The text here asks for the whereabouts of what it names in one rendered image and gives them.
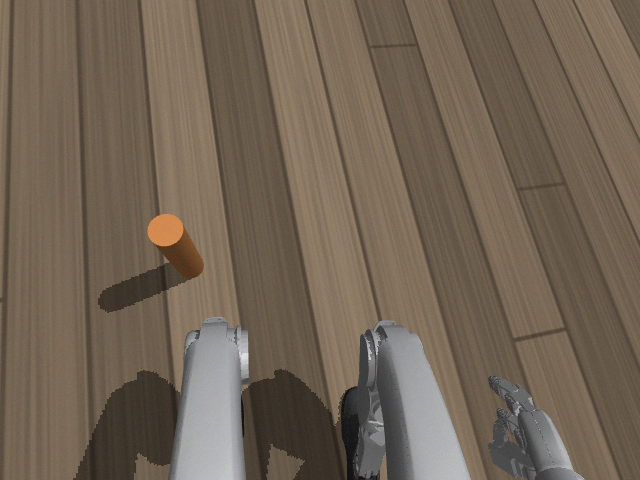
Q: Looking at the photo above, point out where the right robot hand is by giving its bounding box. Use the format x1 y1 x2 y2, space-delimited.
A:
488 376 574 480

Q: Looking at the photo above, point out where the right robot foot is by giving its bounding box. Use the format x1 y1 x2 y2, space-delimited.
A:
341 386 380 480

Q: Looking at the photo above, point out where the can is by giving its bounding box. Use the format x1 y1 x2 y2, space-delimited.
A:
147 214 204 278

